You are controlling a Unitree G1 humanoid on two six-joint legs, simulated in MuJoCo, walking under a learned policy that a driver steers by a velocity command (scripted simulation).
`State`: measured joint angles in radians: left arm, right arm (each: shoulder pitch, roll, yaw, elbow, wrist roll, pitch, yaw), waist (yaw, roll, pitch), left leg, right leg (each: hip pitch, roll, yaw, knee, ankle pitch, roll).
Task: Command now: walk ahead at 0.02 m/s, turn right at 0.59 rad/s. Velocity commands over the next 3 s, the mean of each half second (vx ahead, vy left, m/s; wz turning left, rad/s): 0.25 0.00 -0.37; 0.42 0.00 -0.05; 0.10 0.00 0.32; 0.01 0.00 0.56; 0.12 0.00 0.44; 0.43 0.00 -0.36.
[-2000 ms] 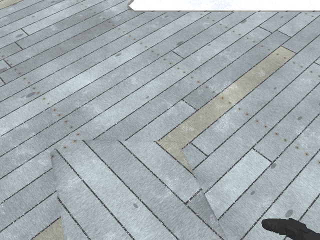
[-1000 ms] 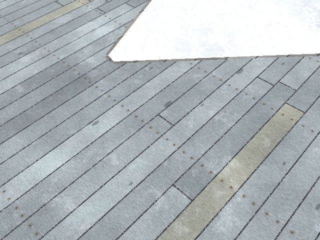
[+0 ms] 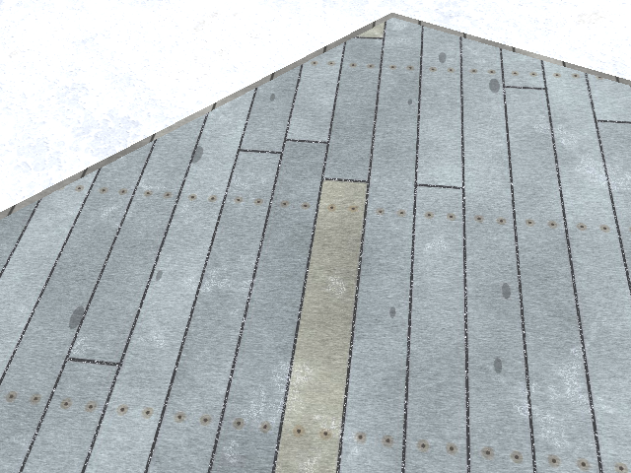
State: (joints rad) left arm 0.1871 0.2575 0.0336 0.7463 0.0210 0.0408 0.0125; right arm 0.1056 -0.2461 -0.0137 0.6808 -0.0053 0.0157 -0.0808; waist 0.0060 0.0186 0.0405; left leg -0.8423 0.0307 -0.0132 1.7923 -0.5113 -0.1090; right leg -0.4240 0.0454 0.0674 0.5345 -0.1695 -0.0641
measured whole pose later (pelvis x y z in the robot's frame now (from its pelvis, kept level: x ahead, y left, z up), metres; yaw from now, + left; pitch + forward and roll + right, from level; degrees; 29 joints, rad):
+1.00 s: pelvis +0.30 -0.04 +0.01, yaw -10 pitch +3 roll -1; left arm 0.27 0.23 0.06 0.82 0.01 -0.08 -0.02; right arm 0.22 -0.30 -0.08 0.80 0.00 -0.08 -0.01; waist 0.01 0.04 0.02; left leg -0.64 0.09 -0.03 1.03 -0.24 -0.02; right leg -0.18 0.06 -0.04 0.31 -0.17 -0.05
